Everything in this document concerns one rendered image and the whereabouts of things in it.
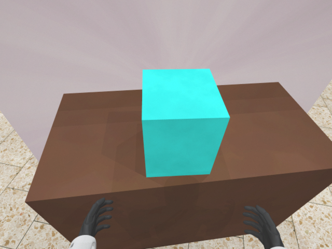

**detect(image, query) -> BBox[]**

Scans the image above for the pedestal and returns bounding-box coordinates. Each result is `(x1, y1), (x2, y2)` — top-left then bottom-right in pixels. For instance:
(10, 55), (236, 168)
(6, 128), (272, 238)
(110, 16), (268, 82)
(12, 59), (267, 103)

(25, 82), (332, 249)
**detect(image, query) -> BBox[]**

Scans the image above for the carton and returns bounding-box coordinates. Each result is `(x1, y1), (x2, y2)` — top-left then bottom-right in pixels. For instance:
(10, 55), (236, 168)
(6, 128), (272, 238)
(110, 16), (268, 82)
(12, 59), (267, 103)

(142, 69), (230, 177)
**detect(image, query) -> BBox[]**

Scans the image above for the left robot hand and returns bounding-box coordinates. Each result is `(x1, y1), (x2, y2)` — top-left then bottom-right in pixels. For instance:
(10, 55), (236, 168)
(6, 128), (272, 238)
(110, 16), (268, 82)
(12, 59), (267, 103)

(78, 198), (114, 237)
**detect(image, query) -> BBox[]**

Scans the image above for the right robot hand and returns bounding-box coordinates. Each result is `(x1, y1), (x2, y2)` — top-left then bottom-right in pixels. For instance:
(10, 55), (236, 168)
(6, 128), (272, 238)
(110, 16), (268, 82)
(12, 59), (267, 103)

(243, 205), (284, 249)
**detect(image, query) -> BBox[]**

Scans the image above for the left robot forearm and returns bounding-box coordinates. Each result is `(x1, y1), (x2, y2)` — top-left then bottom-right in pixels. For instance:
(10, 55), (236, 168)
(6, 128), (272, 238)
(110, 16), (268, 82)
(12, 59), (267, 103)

(69, 235), (96, 249)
